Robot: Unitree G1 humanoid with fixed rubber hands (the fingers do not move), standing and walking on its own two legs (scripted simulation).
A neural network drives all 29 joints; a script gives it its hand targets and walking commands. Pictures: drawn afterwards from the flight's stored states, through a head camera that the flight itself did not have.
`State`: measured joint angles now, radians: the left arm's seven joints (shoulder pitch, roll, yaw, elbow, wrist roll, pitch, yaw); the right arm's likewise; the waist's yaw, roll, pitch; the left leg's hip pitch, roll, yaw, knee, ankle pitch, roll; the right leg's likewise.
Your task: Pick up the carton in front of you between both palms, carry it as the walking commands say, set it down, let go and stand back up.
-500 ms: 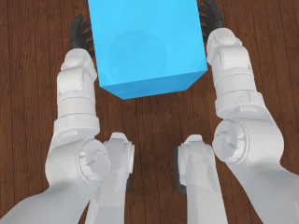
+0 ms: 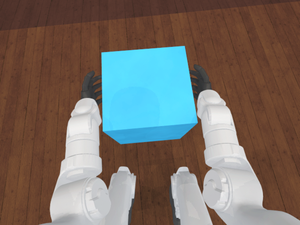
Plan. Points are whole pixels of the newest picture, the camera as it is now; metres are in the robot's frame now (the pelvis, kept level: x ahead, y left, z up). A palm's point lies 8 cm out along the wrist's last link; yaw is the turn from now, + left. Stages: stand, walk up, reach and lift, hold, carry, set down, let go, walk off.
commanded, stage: reach and lift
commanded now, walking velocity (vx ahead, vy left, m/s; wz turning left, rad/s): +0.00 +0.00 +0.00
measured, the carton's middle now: (147, 103) +0.46 +0.02 -0.10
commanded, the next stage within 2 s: hold in 1.84 s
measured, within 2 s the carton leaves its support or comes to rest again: neither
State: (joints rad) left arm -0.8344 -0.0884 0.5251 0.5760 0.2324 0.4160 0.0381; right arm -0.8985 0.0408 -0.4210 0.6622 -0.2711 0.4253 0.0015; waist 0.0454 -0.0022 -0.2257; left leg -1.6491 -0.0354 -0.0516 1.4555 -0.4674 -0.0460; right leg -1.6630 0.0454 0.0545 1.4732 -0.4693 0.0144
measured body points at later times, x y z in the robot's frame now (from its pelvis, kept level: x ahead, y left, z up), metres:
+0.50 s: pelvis +0.04 +0.01 +0.13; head +0.13 +0.00 +0.57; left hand +0.41 +0.16 +0.11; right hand +0.41 -0.14 +0.11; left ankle +0.09 +0.14 -0.55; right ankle +0.08 -0.12 -0.55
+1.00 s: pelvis +0.06 +0.01 +0.19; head +0.03 +0.01 +0.64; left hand +0.37 +0.16 +0.21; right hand +0.37 -0.14 +0.21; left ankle +0.09 +0.14 -0.55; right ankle +0.08 -0.12 -0.55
